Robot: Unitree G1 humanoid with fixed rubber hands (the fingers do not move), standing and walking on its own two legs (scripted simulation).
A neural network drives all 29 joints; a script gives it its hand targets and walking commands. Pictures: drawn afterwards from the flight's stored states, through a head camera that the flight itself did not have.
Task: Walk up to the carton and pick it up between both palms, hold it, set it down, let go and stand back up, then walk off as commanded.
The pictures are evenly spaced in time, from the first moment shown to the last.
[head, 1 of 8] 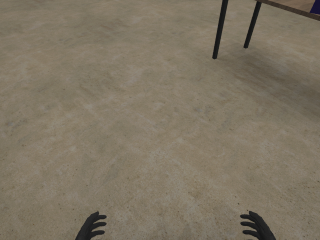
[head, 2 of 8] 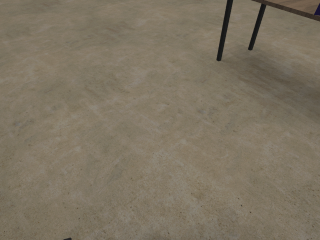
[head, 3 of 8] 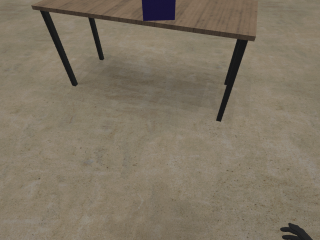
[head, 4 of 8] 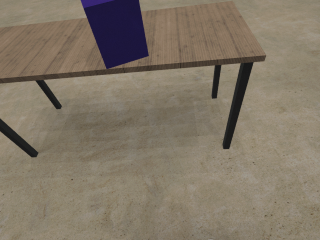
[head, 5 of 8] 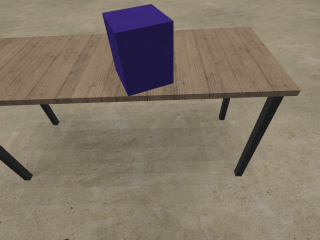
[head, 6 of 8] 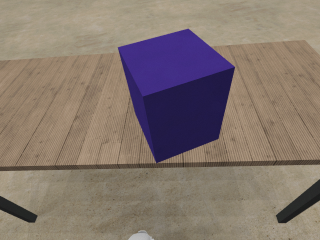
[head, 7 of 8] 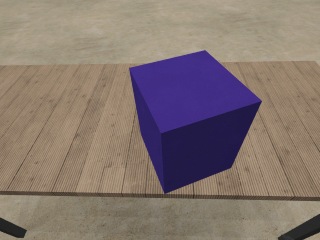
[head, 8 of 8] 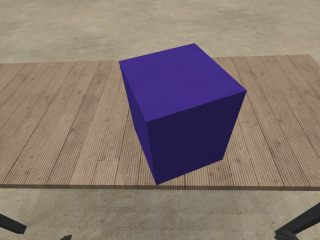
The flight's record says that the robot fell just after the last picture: no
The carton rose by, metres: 0.00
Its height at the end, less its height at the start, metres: +0.00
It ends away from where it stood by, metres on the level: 0.00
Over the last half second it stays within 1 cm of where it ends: yes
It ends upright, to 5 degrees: yes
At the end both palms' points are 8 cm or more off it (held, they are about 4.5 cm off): yes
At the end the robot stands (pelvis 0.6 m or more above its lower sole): yes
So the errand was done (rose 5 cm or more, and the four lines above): no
